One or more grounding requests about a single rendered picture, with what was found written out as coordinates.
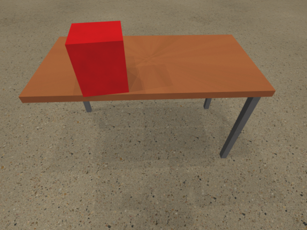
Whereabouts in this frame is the carton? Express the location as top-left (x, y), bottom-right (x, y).
top-left (65, 21), bottom-right (129, 97)

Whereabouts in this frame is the table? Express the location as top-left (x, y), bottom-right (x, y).
top-left (19, 34), bottom-right (276, 158)

